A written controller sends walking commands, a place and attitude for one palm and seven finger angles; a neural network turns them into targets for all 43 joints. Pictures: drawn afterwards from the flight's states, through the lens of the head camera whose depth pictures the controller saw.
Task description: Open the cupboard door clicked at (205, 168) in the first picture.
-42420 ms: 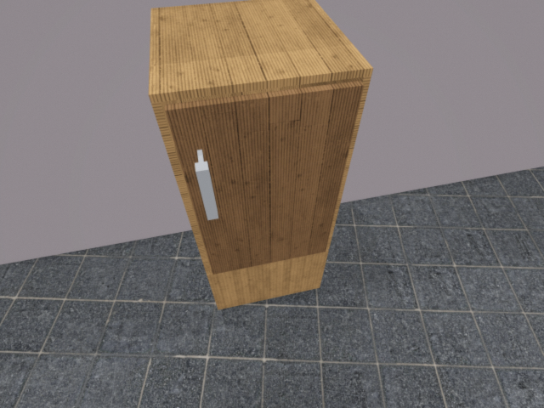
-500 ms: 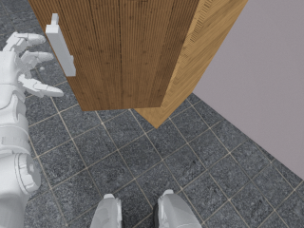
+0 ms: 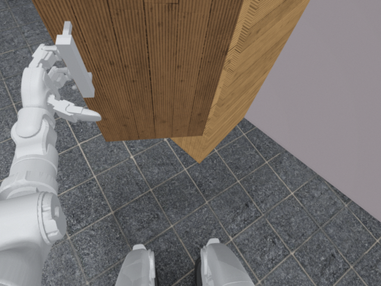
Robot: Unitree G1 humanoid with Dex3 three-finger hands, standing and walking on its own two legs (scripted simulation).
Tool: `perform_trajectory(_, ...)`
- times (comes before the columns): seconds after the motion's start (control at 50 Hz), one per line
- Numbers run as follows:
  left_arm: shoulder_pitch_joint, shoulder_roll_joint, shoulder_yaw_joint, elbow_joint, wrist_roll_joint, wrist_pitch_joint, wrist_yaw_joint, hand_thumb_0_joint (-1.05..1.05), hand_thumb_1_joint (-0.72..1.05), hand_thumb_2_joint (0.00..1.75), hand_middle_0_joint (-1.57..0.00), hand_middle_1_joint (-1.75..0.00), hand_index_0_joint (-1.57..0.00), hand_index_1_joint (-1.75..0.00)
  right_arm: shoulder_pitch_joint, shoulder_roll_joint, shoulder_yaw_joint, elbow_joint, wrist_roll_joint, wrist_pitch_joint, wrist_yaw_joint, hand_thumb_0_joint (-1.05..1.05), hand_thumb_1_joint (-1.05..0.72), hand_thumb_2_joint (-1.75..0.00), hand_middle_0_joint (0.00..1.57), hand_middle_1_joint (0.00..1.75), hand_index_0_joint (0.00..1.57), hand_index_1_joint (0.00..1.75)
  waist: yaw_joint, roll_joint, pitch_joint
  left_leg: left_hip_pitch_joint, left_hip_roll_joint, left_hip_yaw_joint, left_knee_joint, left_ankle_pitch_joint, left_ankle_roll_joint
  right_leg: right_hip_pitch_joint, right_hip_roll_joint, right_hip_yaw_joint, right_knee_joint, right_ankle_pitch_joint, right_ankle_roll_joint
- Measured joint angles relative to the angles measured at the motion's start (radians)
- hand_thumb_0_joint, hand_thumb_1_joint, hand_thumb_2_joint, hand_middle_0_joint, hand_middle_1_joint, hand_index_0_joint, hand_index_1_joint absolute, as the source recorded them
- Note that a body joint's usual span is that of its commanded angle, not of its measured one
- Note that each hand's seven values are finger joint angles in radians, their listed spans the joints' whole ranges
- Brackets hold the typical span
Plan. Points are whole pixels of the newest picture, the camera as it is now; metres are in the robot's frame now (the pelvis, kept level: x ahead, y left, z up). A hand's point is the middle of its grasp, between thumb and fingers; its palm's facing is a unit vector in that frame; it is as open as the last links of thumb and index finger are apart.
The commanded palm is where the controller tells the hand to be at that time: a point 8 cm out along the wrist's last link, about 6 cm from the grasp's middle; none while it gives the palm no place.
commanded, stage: slide the fingers in behind the handle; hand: left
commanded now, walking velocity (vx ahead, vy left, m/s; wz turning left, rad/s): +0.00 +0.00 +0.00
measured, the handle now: (79, 62) +0.56 +0.20 +0.06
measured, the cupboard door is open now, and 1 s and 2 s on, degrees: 49 49 60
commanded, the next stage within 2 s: close the thumb around the handle in 0.72 s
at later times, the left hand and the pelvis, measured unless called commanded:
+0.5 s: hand (86, 87) +0.50 +0.18 +0.06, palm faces +0.04 -1.00 -0.03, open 14.0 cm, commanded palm +0.48 +0.23 +0.06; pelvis +0.00 -0.01 +0.00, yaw +0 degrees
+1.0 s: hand (85, 87) +0.50 +0.18 +0.06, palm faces +0.03 -1.00 -0.02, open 13.1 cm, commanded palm +0.48 +0.23 +0.06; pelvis +0.00 +0.00 +0.00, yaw +0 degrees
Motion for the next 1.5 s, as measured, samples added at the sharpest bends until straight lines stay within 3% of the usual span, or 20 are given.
perform_trajectory(0.36, 0.019, -0.044, -0.008, -0.020, 0.003, -0.006, 0.045, -0.01, -0.49, 0.30, -0.29, -1.19, -0.30, -1.20, 0.006, 0.002, -0.011, -0.002, -0.002, 0.000, 0.008, 0.00, -0.91, -0.90, 0.20, 0.30, 0.21, 0.30, -0.003, 0.001, -0.007, 0.017, 0.003, 0.003, -0.014, 0.000, -0.009, 0.008, 0.004, 0.004, -0.002, -0.005, -0.008)
perform_trajectory(0.92, 0.011, -0.050, -0.016, 0.002, 0.006, -0.021, 0.045, -0.01, -0.46, 0.31, -0.29, -1.20, -0.30, -1.20, -0.002, 0.001, -0.010, 0.001, -0.003, 0.001, 0.007, 0.00, -0.91, -0.90, 0.20, 0.30, 0.21, 0.30, 0.000, 0.001, -0.007, 0.018, -0.002, 0.004, -0.011, -0.003, -0.005, 0.011, 0.000, 0.006, 0.000, -0.008, -0.004)
perform_trajectory(1.08, 0.006, -0.050, -0.020, -0.006, 0.004, -0.023, 0.045, -0.01, -0.20, 0.43, -0.32, -1.23, -0.32, -1.24, -0.002, 0.001, -0.011, 0.004, -0.005, -0.001, 0.007, 0.00, -0.91, -0.90, 0.20, 0.30, 0.21, 0.30, 0.000, 0.002, -0.006, 0.008, -0.003, 0.003, -0.006, -0.003, -0.003, 0.002, 0.000, 0.006, 0.003, -0.007, -0.002)
perform_trajectory(1.4, 0.017, -0.053, -0.016, -0.004, 0.007, -0.024, 0.058, 0.01, 0.63, 0.78, -0.35, -1.30, -0.35, -1.31, 0.003, 0.003, -0.009, 0.003, -0.005, 0.000, 0.009, 0.00, -0.91, -0.90, 0.20, 0.30, 0.21, 0.30, -0.004, 0.004, -0.007, 0.021, -0.002, 0.008, -0.013, -0.004, -0.001, 0.013, 0.001, 0.012, -0.005, -0.005, 0.001)
perform_trajectory(1.5, 0.012, -0.056, -0.015, -0.004, 0.007, -0.028, 0.043, 0.01, 0.67, 0.81, -0.33, -1.31, -0.34, -1.32, 0.004, 0.000, -0.009, 0.002, -0.005, 0.001, 0.006, 0.00, -0.91, -0.90, 0.20, 0.30, 0.21, 0.30, -0.003, 0.005, -0.006, 0.016, -0.002, 0.007, -0.010, -0.004, -0.001, 0.008, 0.001, 0.011, -0.001, -0.006, 0.000)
